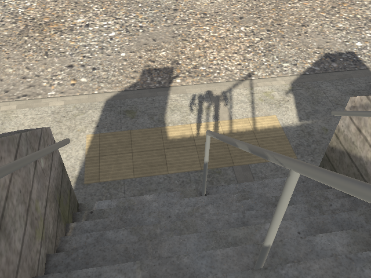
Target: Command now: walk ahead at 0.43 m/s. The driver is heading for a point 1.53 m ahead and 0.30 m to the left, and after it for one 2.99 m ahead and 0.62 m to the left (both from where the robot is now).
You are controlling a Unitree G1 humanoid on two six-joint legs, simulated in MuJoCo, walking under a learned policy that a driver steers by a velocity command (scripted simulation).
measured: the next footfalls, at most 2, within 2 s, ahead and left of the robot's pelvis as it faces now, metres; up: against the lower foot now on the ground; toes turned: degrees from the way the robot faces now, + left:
left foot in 0.24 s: +0.15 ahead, +0.13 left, -0.21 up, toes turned +2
right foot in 0.80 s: +0.42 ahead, -0.08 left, -0.41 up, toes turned -5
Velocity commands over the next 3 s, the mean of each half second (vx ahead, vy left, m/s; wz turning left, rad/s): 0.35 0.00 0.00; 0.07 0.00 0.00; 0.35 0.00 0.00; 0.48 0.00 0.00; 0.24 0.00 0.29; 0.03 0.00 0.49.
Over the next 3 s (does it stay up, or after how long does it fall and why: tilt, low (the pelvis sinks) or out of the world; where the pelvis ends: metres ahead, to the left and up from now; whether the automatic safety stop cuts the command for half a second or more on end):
stays up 0.88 0.06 -0.81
